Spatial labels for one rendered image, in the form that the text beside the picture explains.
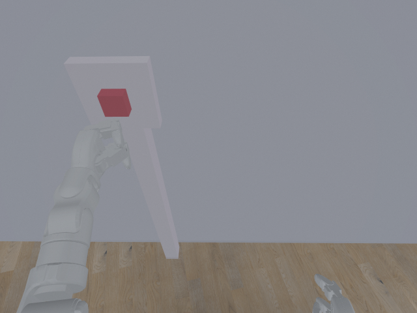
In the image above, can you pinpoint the robot left hand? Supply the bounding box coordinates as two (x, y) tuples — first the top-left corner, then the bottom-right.
(71, 118), (131, 179)

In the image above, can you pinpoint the robot left forearm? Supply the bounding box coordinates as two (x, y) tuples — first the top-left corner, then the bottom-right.
(16, 167), (101, 313)

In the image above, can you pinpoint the panel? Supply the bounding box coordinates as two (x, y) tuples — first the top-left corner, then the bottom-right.
(64, 56), (179, 259)

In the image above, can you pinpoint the robot right hand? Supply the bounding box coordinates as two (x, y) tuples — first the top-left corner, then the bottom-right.
(312, 274), (355, 313)

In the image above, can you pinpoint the button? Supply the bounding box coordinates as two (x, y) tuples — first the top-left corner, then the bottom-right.
(97, 89), (132, 117)

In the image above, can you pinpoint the left robot upper arm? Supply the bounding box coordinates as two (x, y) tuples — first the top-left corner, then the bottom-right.
(21, 298), (89, 313)

